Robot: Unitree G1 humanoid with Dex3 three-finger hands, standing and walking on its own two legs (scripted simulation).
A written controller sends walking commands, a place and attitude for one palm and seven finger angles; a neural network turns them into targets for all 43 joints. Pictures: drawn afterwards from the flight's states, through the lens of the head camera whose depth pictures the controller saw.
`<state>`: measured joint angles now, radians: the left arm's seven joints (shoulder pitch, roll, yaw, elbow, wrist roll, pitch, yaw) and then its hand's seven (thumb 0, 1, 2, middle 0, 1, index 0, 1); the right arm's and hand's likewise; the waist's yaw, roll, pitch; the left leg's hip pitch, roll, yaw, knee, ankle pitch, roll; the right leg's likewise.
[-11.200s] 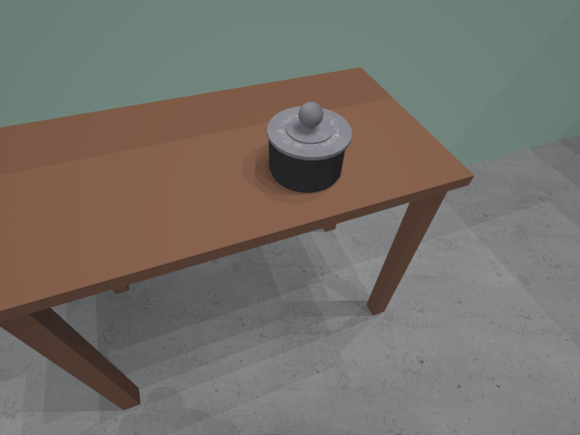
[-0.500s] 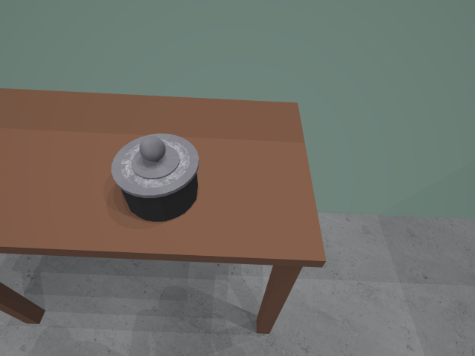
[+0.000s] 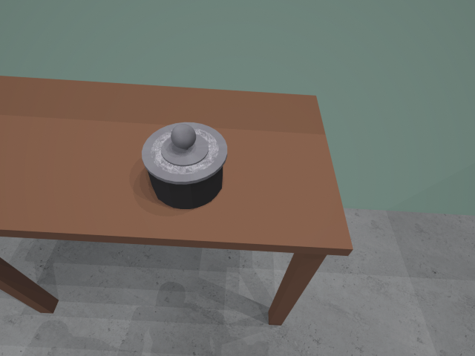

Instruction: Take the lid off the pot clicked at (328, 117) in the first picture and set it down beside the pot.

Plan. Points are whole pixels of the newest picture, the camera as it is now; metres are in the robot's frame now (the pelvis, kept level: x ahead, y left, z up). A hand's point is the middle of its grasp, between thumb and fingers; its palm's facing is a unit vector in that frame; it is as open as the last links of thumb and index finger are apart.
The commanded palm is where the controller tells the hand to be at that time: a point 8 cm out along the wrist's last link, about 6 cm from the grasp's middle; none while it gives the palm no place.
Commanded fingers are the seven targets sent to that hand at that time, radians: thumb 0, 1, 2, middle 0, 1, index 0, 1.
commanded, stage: come to a stop and stand still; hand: left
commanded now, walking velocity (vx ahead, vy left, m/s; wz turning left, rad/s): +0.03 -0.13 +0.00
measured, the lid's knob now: (183, 136) +0.48 +0.15 +0.09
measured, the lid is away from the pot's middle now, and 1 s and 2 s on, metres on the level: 0.00 0.00 0.00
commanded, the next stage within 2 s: look again from close up in 0.70 s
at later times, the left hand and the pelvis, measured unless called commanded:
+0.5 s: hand out of the picture +0.00 +0.14 -0.17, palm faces +0.02 -0.99 -0.15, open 7.3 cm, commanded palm none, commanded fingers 0.00 0.90 0.90 -0.20 -0.30 -0.20 -0.30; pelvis +0.02 -0.01 +0.01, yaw +0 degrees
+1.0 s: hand out of the picture +0.05 +0.19 -0.17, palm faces +0.02 -0.98 -0.22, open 7.3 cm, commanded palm none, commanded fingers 0.00 0.90 0.90 -0.20 -0.30 -0.20 -0.30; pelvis +0.03 +0.01 +0.00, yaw +0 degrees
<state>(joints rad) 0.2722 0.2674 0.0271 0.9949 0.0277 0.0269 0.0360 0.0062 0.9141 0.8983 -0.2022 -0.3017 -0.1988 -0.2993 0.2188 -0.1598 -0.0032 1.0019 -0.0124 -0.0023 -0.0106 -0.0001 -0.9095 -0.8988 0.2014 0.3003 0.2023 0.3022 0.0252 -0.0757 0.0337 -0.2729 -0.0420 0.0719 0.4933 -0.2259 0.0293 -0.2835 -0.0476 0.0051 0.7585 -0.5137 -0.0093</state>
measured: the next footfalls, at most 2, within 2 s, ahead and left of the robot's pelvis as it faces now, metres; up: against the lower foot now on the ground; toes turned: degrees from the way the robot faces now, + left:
none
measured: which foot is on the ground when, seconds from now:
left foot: down 0.00-1.00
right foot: down 0.00-1.00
